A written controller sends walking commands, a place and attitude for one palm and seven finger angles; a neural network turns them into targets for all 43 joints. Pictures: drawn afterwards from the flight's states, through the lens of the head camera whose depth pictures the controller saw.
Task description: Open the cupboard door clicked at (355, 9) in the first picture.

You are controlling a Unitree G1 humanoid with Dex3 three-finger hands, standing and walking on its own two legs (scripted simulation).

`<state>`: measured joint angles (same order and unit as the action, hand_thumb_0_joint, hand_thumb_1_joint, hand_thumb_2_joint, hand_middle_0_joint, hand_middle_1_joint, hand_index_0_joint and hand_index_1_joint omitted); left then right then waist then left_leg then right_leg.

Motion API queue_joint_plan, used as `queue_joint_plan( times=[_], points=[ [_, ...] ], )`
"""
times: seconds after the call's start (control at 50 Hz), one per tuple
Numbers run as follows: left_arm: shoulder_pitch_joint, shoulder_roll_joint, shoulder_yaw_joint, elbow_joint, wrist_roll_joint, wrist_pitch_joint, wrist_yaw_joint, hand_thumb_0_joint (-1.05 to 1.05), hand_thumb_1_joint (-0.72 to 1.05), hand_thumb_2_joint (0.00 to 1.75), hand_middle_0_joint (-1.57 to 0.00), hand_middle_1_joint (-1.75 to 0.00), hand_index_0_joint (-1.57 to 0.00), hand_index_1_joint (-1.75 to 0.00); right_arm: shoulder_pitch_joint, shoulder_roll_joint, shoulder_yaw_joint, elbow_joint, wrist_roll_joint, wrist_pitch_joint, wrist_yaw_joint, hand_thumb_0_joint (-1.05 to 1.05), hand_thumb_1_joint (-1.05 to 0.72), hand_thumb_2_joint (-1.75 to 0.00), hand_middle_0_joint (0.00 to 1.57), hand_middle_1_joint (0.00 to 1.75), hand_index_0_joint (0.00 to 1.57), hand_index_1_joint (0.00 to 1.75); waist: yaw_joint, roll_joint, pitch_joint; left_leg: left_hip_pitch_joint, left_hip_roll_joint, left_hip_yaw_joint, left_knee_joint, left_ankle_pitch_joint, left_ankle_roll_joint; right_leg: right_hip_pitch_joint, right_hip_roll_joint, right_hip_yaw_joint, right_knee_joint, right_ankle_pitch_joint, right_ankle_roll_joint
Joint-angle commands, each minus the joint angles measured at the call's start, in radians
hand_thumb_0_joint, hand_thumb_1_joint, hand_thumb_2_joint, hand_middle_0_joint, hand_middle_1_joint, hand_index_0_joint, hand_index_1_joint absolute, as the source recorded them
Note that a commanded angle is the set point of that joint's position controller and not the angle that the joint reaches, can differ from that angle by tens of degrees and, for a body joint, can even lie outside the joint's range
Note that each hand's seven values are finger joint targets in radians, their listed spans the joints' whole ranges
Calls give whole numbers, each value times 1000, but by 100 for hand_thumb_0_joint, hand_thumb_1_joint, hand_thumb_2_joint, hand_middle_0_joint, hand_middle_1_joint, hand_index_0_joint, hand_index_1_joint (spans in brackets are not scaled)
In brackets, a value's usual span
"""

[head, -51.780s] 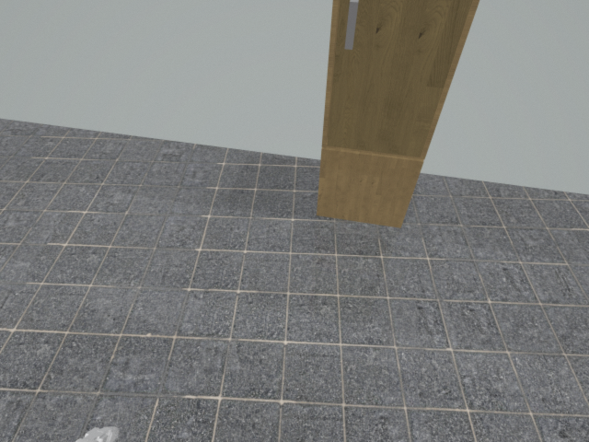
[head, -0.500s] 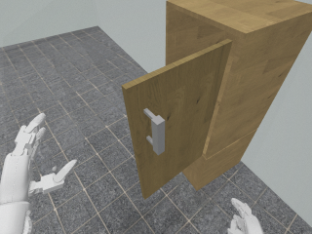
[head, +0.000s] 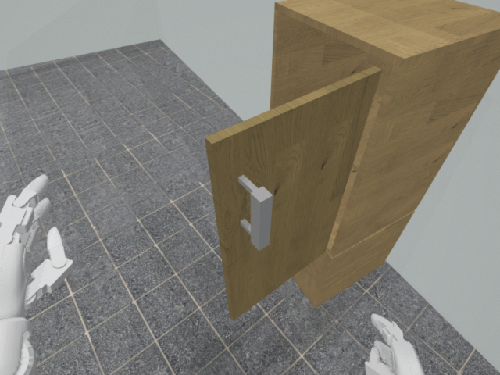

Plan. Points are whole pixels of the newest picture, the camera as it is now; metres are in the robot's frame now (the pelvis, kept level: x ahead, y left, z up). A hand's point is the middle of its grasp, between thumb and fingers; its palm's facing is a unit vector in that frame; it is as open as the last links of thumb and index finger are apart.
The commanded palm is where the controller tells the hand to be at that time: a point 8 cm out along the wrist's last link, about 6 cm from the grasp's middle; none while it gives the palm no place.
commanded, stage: draw the hand back to the body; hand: left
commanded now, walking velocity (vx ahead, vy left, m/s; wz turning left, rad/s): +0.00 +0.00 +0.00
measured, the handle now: (252, 212) +0.34 +0.05 +0.10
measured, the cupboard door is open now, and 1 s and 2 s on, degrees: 97 97 97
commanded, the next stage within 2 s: step back with the hand held close in 0.06 s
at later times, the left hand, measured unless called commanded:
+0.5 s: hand (66, 272) +0.18 +0.26 +0.14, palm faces +0.33 -0.79 -0.53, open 7.4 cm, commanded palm +0.12 +0.31 +0.17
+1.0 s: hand (17, 330) +0.11 +0.26 +0.16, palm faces +0.48 -0.74 -0.46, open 7.4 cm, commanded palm +0.04 +0.30 +0.17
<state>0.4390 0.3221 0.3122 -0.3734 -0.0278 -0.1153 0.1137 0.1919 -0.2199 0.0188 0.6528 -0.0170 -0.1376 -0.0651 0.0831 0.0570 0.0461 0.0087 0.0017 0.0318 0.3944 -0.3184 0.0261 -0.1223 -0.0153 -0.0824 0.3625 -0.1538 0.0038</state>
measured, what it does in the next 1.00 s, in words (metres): lifts its right foot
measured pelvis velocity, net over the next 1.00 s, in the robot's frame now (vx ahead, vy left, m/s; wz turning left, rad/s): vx -0.10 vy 0.00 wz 0.02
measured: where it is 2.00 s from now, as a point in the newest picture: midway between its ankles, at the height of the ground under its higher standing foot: outside the picture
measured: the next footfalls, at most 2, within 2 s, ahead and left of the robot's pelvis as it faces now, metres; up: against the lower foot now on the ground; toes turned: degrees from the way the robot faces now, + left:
right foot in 1.08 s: -0.09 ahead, -0.11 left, +0.00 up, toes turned +0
left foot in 1.40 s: -0.17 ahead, +0.12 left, +0.00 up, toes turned +2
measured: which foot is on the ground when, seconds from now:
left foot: down 0.00-1.00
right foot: down 0.00-0.90, up 0.92-1.00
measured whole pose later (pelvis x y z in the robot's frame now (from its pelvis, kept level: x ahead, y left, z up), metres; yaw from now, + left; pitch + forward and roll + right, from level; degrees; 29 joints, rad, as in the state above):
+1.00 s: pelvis -0.10 +0.00 -0.02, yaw +1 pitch +0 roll -1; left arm 0.52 0.38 0.44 -0.50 0.02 -0.24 0.20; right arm 0.28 -0.18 -0.02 0.60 -0.05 -0.10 -0.11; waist -0.04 0.01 0.02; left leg -0.38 0.00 0.01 0.67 -0.29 0.04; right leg -0.44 0.04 0.00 0.83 -0.39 0.01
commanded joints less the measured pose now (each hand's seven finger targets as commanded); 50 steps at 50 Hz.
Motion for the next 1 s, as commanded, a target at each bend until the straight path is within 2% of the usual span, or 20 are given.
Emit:
queue_joint_plan(
  times=[0.0,0.14,0.16,0.18,0.2,0.22,0.26,0.3,0.42,0.6,0.68,0.74,0.78,0.82,0.84,0.88,0.9,0.92,0.94,0.98],
  points=[
    [-87,191,130,-211,-3,-65,21,0,90,90,-20,-30,-20,-30,-123,-109,-37,-156,0,-58,-5,0,-90,-90,20,30,20,30,-5,9,-74,-154,26,-42,-77,346,-33,150,7,46,-13,141,-30],
    [-89,178,119,-227,-2,-67,19,0,90,90,-20,-30,-20,-30,-119,-106,-38,-156,-1,-60,-1,0,-90,-90,20,30,20,30,-6,38,-88,-154,27,-43,-78,360,-39,154,7,45,-5,144,-29],
    [-180,234,164,-272,-4,-73,28,0,90,90,-20,-30,-20,-30,-124,-110,-36,-155,-1,-61,-4,0,-90,-90,20,30,20,30,-7,48,-110,-150,24,-44,-75,350,-38,164,7,50,-6,149,-31],
    [-223,332,282,-269,-14,-117,29,0,90,90,-20,-30,-20,-30,-98,-123,-31,-197,16,-40,-5,0,-90,-90,20,30,20,30,-65,-8,14,-246,43,-47,-59,212,-11,35,-32,131,-44,173,-29],
    [-202,321,275,-223,-8,-131,23,0,90,90,-20,-30,-20,-30,-96,-108,-29,-183,13,-24,-8,0,-90,-90,20,30,20,30,-62,-34,24,-270,35,-67,-58,150,-6,25,-50,127,-56,144,-32],
    [-89,237,215,-178,-7,-131,11,0,90,90,-20,-30,-20,-30,-97,-111,-36,-186,9,-13,-8,0,-90,-90,20,30,20,30,-67,-57,-5,-251,39,-62,-45,168,-3,12,-59,126,-48,156,-31],
    [-4,200,175,-205,-5,-137,3,0,90,90,-20,-30,-20,-30,-102,-126,-44,-203,6,-2,-3,0,-90,-90,20,30,20,30,-67,-4,-94,-220,47,-49,-20,245,-1,22,-70,120,-5,234,-28],
    [43,209,187,-228,-3,-141,8,0,90,90,-20,-30,-20,-30,-104,-130,-50,-206,3,4,-6,0,-90,-90,20,30,20,30,-62,34,-162,-226,59,-53,-8,342,-10,59,-75,103,53,330,-27],
    [107,270,258,-311,-4,-138,29,0,90,90,-20,-30,-20,-30,-94,-120,-70,-242,13,31,-12,0,-90,-90,20,30,20,30,-66,-32,-240,-272,73,-76,55,430,-26,51,-97,128,157,445,-35],
    [101,244,263,-349,20,-151,58,0,90,90,-20,-30,-20,-30,-80,-129,-81,-266,-3,24,-31,0,-90,-90,20,30,20,30,-68,47,-143,-539,145,-141,-21,168,31,53,-45,116,327,194,-7],
    [56,221,240,-349,35,-154,76,0,90,90,-20,-30,-20,-30,-36,-130,-83,-265,-19,16,-37,0,-90,-90,20,30,20,30,-95,-27,-101,-613,109,-137,57,-74,35,-16,-83,192,286,112,-33],
    [35,244,254,-346,33,-165,82,0,90,90,-20,-30,-20,-30,-25,-120,-82,-256,-5,15,-36,0,-90,-90,20,30,20,30,-101,-132,-114,-505,38,-99,193,-245,21,-181,-168,304,90,-122,-71],
    [34,248,254,-359,30,-175,88,0,90,90,-20,-30,-20,-30,-20,-108,-73,-237,-4,15,-33,0,-90,-90,20,30,20,30,-103,-165,-129,-392,21,-90,282,-224,15,-298,-206,319,12,-253,-91],
    [55,254,266,-377,26,-182,96,0,90,90,-20,-30,-20,-30,-25,-110,-66,-234,-12,14,-39,0,-90,-90,20,30,20,30,-100,-92,-129,-373,49,-127,182,-199,21,-311,-173,251,73,-244,-75],
    [63,244,262,-383,29,-183,100,0,90,90,-20,-30,-20,-30,-29,-119,-67,-241,-18,13,-46,0,-90,-90,20,30,20,30,-101,-17,-105,-441,92,-184,73,-215,36,-281,-109,202,156,-242,-46],
    [47,209,267,-366,55,-189,114,0,90,90,-20,-30,-20,-30,-34,-137,-78,-237,-42,-2,-61,0,-90,-90,20,30,20,30,-106,202,-72,-791,276,-365,-209,-409,105,-15,61,77,534,-192,11],
    [14,236,272,-364,63,-186,120,0,90,90,-20,-30,-20,-30,-43,-115,-80,-236,-46,-13,-68,0,-90,-90,20,30,20,30,-105,212,-34,-817,304,-386,-233,-298,134,-14,76,97,642,-204,12],
    [33,248,277,-343,57,-183,121,0,90,90,-20,-30,-20,-30,-21,-106,-86,-219,-48,-22,-62,0,-90,-90,20,30,20,30,-103,149,-58,-685,282,-330,-150,-69,138,-98,69,111,645,-277,2],
    [79,223,260,-321,41,-182,115,0,90,90,-20,-30,-20,-30,-11,-102,-88,-205,-43,-35,-52,0,-90,-90,20,30,20,30,-96,124,-96,-513,254,-283,-66,185,132,-176,62,105,538,-331,-2],
    [110,207,220,-329,18,-173,104,0,90,90,-20,-30,-20,-30,-17,-104,-84,-178,-28,-59,-32,0,-90,-90,20,30,20,30,-99,145,-154,-279,246,-267,-16,467,101,-216,49,73,346,-296,4]
  ],
)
